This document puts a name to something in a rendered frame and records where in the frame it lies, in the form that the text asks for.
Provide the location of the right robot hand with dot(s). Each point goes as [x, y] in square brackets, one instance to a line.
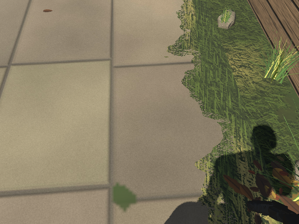
[275, 210]

